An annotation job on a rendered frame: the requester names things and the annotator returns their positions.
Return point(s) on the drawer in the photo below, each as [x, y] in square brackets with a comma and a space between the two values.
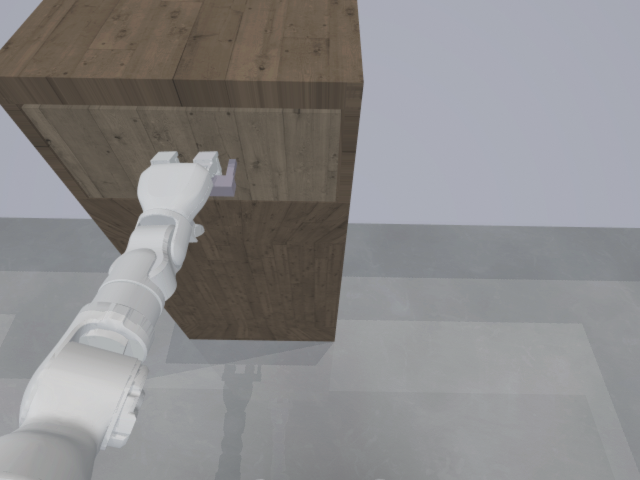
[282, 154]

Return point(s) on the cabinet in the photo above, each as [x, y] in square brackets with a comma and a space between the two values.
[262, 270]

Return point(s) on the left robot upper arm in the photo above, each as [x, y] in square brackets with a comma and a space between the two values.
[89, 399]

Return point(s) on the robot left forearm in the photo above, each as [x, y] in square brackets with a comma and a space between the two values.
[122, 316]

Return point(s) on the handle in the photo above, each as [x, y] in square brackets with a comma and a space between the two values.
[224, 185]

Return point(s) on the robot left hand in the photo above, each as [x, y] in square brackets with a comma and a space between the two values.
[180, 187]

